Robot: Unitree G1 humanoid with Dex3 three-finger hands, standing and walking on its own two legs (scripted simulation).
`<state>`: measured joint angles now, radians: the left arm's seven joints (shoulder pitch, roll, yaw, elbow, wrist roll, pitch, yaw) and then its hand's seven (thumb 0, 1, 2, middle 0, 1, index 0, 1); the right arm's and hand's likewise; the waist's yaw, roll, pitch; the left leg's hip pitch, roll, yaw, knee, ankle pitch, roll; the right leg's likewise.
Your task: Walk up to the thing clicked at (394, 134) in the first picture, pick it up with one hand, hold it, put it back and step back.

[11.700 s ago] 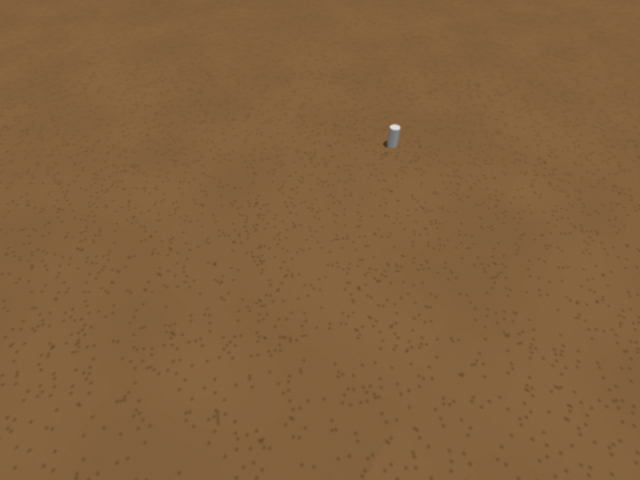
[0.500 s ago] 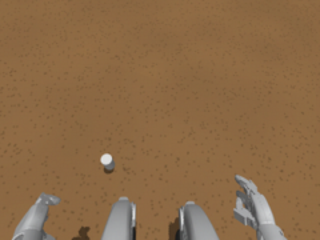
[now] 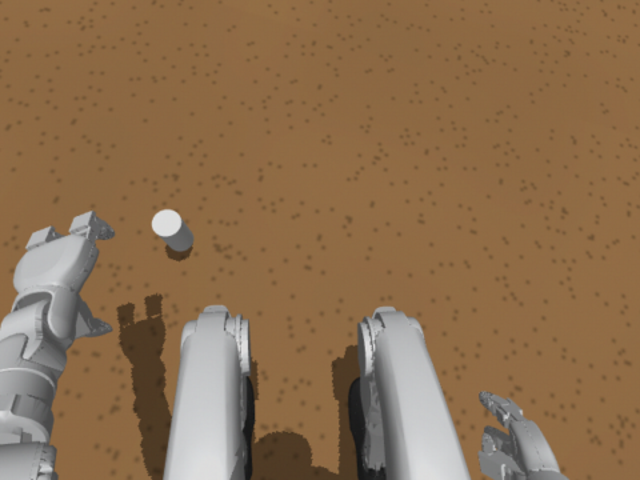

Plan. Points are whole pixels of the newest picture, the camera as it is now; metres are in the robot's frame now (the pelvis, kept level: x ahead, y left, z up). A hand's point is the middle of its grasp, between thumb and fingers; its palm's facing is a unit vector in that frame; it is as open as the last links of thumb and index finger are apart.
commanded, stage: rise first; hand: left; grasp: from above
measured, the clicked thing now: (174, 231) +0.50 +0.28 -0.39
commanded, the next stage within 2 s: approach in 1.24 s
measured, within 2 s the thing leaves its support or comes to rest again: neither
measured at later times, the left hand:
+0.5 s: hand (113, 259) +0.40 +0.31 -0.22, palm faces -0.46 -0.09 -0.88, open 14.0 cm
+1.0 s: hand (132, 248) +0.43 +0.30 -0.26, palm faces -0.45 -0.06 -0.89, open 14.1 cm
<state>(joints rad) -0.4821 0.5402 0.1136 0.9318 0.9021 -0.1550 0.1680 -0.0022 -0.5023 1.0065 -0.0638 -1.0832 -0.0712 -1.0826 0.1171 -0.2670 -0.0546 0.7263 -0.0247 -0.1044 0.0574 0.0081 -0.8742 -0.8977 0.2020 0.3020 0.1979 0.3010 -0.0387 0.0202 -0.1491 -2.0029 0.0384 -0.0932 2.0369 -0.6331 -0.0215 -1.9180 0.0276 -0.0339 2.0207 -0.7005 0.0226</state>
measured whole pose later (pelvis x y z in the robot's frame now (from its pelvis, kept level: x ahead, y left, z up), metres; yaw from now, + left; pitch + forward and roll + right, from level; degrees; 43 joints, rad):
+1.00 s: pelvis +0.00 +0.00 -0.10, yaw -4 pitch +33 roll -7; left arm -0.83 0.71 0.12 1.34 1.24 -0.24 0.37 0.00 -0.53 1.00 -0.08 -1.01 -0.09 -1.02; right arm 0.12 -0.25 0.02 0.77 -0.13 -0.03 0.11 0.00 -0.91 -0.90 0.20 0.30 0.20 0.30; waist -0.15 -0.02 -0.07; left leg -2.29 0.04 -0.15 2.35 -0.65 -0.02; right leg -2.18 0.06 -0.06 2.30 -0.72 0.04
